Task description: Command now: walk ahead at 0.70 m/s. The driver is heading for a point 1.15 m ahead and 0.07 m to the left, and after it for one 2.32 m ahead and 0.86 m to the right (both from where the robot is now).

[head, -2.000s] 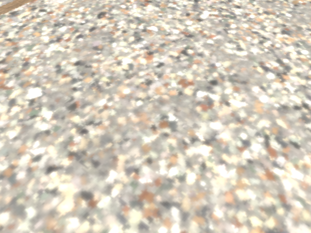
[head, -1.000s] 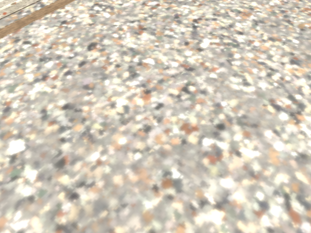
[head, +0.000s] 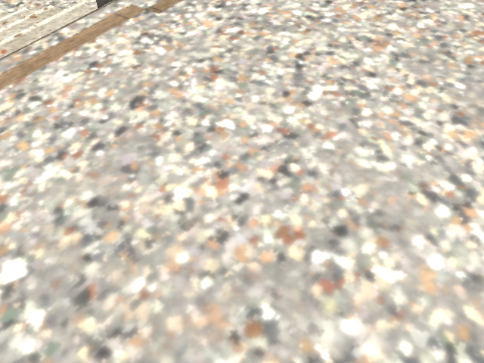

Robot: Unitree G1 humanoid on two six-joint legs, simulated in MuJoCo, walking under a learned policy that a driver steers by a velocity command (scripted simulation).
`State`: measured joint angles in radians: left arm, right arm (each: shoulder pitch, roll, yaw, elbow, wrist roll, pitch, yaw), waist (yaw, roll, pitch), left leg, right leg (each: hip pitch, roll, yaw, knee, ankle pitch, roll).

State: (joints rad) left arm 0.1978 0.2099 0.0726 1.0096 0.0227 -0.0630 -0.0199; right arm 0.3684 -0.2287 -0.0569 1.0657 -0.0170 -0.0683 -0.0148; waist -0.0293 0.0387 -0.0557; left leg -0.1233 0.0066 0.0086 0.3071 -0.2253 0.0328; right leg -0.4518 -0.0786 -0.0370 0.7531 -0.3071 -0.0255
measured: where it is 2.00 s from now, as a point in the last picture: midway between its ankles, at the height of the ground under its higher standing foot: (257, 214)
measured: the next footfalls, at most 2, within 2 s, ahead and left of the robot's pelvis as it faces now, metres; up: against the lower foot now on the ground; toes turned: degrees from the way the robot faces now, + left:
right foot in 0.10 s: +0.10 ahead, -0.14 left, +0.00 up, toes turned -5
left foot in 0.58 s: +0.54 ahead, +0.04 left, +0.00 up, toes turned +4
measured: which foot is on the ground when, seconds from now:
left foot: down 0.00-0.08, up 0.10-0.56, down 0.58-1.00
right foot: up 0.00-0.08, down 0.10-0.58, up 0.60-1.00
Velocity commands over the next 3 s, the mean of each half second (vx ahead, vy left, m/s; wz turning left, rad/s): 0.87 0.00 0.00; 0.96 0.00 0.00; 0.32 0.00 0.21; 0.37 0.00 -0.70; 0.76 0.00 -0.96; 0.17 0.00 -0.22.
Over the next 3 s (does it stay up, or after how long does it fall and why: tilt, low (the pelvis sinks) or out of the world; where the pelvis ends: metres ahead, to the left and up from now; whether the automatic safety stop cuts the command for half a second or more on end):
stays up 1.56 -0.37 -0.01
